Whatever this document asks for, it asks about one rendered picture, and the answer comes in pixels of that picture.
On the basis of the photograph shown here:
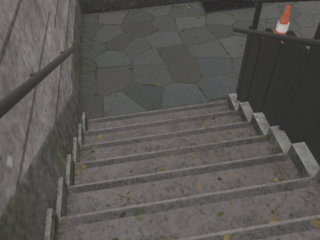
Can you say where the stairs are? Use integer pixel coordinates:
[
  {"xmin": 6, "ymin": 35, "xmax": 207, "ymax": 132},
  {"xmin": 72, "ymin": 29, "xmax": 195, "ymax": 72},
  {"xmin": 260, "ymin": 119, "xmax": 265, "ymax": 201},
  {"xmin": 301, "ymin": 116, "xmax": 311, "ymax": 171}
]
[{"xmin": 57, "ymin": 100, "xmax": 320, "ymax": 240}]

